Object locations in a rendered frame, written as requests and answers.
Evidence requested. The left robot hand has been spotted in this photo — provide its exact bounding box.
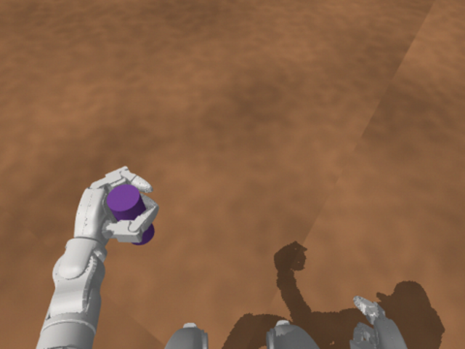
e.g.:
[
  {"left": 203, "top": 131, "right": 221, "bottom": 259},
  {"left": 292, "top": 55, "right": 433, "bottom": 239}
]
[{"left": 74, "top": 167, "right": 159, "bottom": 247}]

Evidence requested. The can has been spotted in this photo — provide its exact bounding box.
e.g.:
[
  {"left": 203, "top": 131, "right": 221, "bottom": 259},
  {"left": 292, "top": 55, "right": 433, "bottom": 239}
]
[{"left": 107, "top": 185, "right": 155, "bottom": 245}]

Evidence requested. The right robot hand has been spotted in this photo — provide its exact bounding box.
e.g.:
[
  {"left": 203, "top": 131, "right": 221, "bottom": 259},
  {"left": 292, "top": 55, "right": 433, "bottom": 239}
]
[{"left": 349, "top": 296, "right": 408, "bottom": 349}]

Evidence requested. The left robot arm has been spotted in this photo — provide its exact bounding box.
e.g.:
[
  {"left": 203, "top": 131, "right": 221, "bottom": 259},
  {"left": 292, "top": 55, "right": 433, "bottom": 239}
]
[{"left": 36, "top": 237, "right": 108, "bottom": 349}]

